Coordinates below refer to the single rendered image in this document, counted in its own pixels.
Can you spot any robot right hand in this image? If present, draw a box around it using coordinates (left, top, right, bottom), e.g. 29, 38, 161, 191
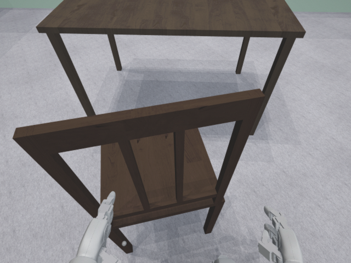
258, 205, 304, 263

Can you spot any table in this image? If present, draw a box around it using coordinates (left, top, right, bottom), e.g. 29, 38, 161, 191
36, 0, 306, 135

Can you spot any robot left hand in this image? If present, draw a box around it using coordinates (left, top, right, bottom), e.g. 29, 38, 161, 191
76, 191, 122, 263

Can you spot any chair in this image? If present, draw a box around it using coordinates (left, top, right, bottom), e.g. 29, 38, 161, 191
13, 89, 265, 254

